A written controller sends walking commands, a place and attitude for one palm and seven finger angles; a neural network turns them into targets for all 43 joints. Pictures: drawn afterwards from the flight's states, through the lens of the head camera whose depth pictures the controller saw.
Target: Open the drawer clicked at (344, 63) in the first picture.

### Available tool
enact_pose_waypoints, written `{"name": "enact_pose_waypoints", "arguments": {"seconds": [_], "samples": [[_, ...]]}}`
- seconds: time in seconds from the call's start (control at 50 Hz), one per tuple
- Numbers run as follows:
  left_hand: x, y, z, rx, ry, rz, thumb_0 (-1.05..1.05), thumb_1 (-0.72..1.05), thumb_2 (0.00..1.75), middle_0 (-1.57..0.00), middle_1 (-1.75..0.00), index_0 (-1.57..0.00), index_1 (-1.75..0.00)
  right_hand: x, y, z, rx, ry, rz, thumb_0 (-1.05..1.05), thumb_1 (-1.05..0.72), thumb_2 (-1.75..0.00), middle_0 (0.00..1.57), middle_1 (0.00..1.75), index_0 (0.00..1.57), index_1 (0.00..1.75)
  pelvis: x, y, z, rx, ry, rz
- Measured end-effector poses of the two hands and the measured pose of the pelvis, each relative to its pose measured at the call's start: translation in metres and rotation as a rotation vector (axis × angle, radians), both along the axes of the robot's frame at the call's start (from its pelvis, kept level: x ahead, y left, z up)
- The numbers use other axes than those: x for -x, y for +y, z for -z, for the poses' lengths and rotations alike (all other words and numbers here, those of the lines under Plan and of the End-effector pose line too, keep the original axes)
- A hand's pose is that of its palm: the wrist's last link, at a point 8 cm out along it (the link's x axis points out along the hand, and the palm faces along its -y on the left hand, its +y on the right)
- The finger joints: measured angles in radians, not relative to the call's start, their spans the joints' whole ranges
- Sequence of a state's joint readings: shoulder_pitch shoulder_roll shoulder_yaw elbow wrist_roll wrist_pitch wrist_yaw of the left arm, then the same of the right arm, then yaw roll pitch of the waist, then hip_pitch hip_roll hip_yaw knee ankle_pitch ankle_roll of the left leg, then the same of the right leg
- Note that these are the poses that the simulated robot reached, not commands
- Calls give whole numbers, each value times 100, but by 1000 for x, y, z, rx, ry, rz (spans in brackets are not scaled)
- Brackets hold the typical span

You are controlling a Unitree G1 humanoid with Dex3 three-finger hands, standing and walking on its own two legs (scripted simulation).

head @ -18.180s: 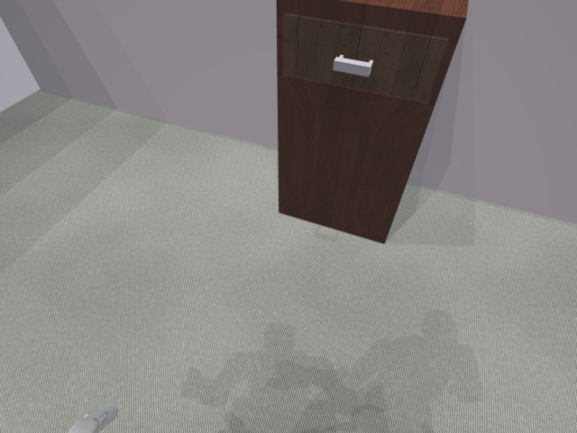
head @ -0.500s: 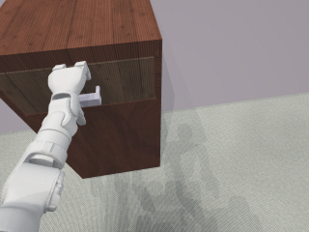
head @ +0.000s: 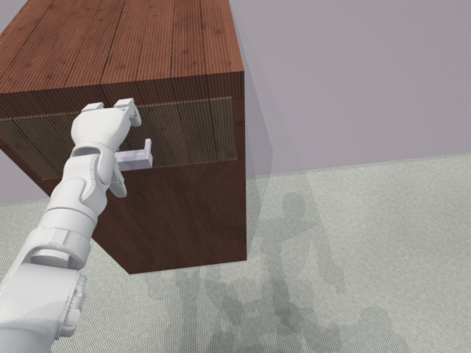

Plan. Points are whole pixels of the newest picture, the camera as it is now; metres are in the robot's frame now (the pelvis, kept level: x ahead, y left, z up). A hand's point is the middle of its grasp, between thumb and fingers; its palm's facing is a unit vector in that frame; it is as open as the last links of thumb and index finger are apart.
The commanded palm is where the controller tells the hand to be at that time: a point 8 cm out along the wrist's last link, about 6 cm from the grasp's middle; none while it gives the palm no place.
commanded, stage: re-aim the fingers above the handle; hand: left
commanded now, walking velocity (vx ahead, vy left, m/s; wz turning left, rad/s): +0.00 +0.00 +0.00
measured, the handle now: (125, 152) +0.50 +0.23 +0.03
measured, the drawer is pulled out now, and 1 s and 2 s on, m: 0.00 0.00 0.00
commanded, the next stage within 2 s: lower the fingers behind the handle in 1.84 s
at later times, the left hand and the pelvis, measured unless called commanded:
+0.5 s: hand (106, 151) +0.44 +0.23 +0.10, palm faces +0.02 -0.04 -1.00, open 13.8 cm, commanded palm +0.43 +0.23 +0.15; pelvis -0.01 +0.01 +0.00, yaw +0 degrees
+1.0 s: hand (115, 144) +0.46 +0.22 +0.10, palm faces +0.04 -0.03 -1.00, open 13.6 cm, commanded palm +0.43 +0.24 +0.15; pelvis -0.02 +0.02 +0.00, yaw -2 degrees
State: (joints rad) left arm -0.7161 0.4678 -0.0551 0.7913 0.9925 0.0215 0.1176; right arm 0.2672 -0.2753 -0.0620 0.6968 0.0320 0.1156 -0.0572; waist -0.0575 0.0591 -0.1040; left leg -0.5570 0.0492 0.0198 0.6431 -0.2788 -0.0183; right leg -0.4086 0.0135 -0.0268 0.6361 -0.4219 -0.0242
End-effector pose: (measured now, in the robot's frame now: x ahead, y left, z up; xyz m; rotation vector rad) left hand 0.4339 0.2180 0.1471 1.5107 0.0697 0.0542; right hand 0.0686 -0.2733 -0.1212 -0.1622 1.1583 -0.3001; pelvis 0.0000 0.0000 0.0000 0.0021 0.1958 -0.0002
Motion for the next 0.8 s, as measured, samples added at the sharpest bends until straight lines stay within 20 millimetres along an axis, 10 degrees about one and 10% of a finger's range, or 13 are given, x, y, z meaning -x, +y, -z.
{"name": "enact_pose_waypoints", "arguments": {"seconds": [0.6, 0.8], "samples": [[10, 17, -7, -34, -12, -49, 0, -49, 30, -32, -120, -32, -120, 15, 25, 2, -33, -7, -2, 1, -91, -90, 20, 30, 21, 30, 15, 16, 0, 10, -10, -2], [1, -14, -4, 4, -6, 42, 0, -49, 30, -32, -120, -32, -120, 47, 29, 4, -26, 43, 34, 1, -91, -90, 20, 30, 21, 30, 19, 20, 1, 12, -6, 9]]}}
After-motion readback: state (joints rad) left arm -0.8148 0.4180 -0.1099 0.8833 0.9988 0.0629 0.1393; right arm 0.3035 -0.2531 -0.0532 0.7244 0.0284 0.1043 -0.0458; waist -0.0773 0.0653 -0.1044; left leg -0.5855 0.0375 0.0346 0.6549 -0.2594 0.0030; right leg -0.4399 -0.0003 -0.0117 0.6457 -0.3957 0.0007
